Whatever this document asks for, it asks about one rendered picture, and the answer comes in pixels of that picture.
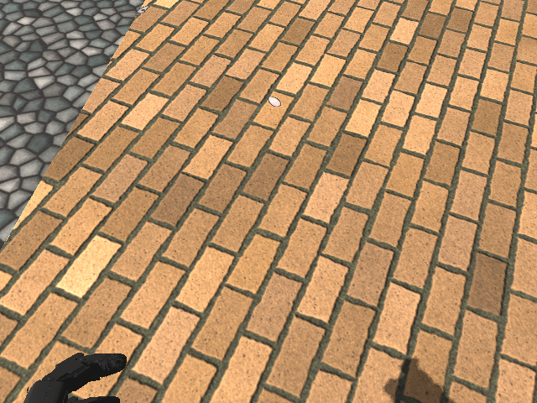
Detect left robot hand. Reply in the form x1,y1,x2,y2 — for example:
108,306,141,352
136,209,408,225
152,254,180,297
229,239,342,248
23,353,127,403

